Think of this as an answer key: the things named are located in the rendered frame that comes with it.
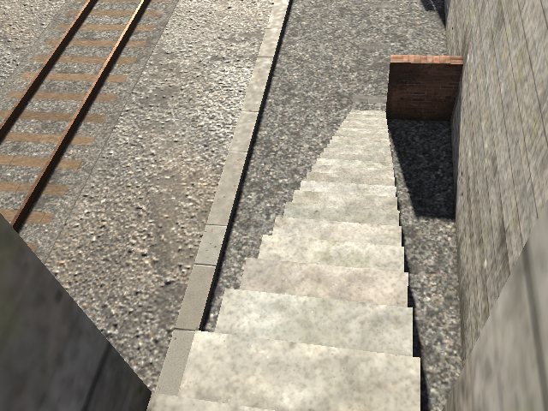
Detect stairs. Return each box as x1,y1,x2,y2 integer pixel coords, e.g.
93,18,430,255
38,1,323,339
177,110,420,411

